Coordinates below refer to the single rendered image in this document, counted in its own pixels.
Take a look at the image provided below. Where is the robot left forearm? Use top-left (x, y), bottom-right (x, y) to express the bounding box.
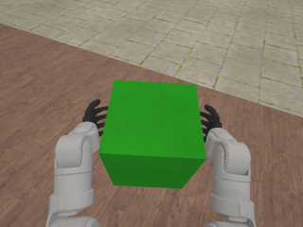
top-left (45, 121), bottom-right (100, 227)

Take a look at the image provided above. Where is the robot left hand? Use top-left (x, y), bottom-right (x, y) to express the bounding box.
top-left (82, 99), bottom-right (109, 136)

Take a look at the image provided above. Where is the robot left upper arm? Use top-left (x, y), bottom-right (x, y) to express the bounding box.
top-left (50, 216), bottom-right (99, 227)

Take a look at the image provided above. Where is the robot right forearm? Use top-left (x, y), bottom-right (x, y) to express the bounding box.
top-left (205, 128), bottom-right (257, 227)

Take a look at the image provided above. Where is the carton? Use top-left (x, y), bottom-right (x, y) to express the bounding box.
top-left (98, 79), bottom-right (206, 189)

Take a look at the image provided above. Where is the robot right hand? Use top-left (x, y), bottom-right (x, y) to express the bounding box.
top-left (200, 104), bottom-right (223, 142)

